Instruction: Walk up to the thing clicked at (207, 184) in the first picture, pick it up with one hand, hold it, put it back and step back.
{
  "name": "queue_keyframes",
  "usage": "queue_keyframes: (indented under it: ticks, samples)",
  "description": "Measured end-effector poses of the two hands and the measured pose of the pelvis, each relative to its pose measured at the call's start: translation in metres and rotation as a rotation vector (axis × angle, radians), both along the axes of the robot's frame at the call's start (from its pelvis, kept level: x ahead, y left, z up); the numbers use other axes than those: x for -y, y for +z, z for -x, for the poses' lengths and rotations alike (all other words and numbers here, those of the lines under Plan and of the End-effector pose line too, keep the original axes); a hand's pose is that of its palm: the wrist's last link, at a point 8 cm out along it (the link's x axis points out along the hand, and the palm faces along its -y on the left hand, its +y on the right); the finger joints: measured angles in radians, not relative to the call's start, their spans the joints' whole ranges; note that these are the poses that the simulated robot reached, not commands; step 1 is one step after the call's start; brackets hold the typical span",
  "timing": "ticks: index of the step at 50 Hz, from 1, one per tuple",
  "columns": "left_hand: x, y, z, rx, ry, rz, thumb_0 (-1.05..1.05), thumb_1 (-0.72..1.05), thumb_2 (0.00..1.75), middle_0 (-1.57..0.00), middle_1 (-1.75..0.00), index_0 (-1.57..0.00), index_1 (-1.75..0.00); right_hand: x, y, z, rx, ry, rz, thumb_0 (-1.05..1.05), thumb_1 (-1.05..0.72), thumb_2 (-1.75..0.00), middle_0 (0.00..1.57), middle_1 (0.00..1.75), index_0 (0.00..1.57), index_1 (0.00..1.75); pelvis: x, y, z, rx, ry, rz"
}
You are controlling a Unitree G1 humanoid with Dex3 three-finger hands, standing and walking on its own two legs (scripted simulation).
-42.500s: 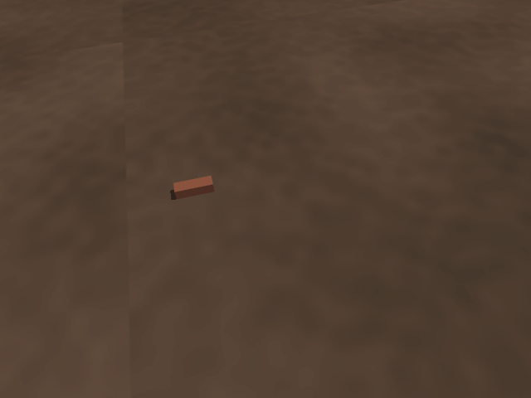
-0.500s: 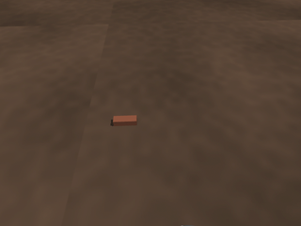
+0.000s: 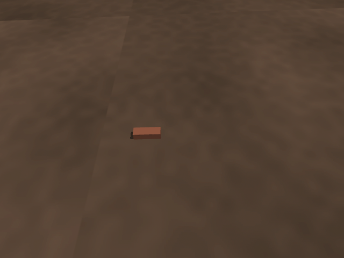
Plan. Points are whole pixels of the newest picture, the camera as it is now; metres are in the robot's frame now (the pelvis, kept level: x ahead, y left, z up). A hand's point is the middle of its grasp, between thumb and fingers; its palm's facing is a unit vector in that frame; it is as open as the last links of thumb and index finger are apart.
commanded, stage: step back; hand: left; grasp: from above
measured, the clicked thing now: (147, 133) +1.03 +0.23 -0.73
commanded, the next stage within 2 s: stand in 0.30 s
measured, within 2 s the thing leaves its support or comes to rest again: neither
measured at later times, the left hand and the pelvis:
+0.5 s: hand out of the picture +0.13 +0.25 -0.13, palm faces -0.03 -0.94 -0.34, open 7.4 cm; pelvis +0.02 +0.01 +0.02, yaw -1 degrees
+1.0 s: hand out of the picture +0.08 +0.25 -0.14, palm faces -0.04 -0.94 -0.34, open 7.4 cm; pelvis +0.00 +0.00 +0.02, yaw -1 degrees
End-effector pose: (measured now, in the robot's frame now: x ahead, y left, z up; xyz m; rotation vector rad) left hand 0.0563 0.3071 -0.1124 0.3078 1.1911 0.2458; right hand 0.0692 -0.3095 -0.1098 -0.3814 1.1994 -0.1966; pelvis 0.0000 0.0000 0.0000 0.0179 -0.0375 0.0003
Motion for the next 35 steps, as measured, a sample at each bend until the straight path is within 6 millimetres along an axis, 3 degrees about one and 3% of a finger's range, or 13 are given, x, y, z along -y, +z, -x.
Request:
queue_keyframes:
  ticks: [10, 16, 23, 35]
  samples:
    - [0.000, 0.004, -0.056, 0.044, -0.043, 0.015, 0.01, 0.90, 0.90, -0.20, -0.30, -0.20, -0.30, -0.025, 0.007, -0.042, 0.045, -0.012, -0.047, 0.01, -0.90, -0.90, 0.20, 0.30, 0.20, 0.30, -0.006, 0.008, -0.019, -0.013, -0.014, 0.023]
    - [0.001, 0.012, -0.075, 0.071, -0.060, 0.011, 0.01, 0.90, 0.90, -0.20, -0.30, -0.20, -0.30, -0.028, 0.010, -0.057, 0.076, -0.019, -0.054, 0.01, -0.90, -0.90, 0.21, 0.30, 0.20, 0.30, -0.009, 0.011, -0.020, -0.010, -0.022, 0.020]
    - [0.008, 0.016, -0.070, 0.046, -0.070, 0.023, 0.01, 0.90, 0.90, -0.20, -0.30, -0.20, -0.30, -0.025, 0.014, -0.052, 0.078, -0.025, -0.065, 0.01, -0.90, -0.90, 0.20, 0.30, 0.20, 0.30, -0.008, 0.017, -0.019, 0.004, -0.020, 0.016]
    - [0.014, 0.013, -0.034, -0.035, -0.056, 0.028, 0.01, 0.90, 0.90, -0.20, -0.30, -0.20, -0.30, -0.014, 0.012, -0.017, 0.004, -0.051, -0.065, 0.01, -0.90, -0.90, 0.20, 0.30, 0.20, 0.29, -0.001, 0.021, -0.010, 0.012, -0.019, 0.016]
